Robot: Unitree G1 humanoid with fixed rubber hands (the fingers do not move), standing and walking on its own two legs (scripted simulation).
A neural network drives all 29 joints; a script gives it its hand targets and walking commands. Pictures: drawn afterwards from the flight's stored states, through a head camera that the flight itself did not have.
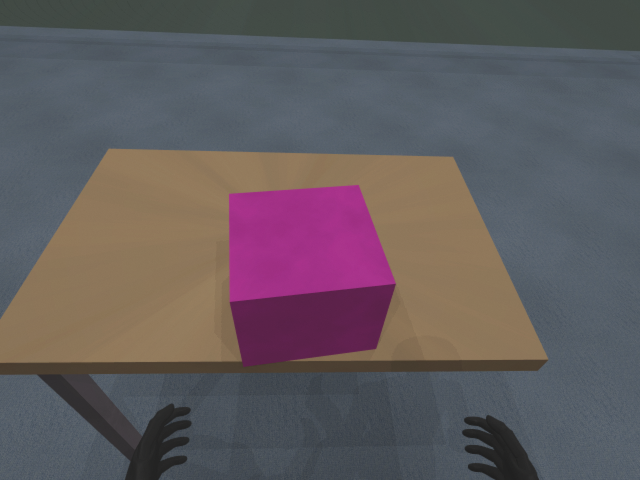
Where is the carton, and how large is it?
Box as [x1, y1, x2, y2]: [229, 185, 395, 366]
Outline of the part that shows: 358,185 229,194 230,305 243,366 357,351 376,347 395,283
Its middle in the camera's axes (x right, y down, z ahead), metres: -0.03 +0.06 +0.62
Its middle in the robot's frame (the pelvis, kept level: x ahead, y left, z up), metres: +0.43 +0.03 -0.01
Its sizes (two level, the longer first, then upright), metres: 0.211 0.207 0.172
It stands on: a table, 0.69 m high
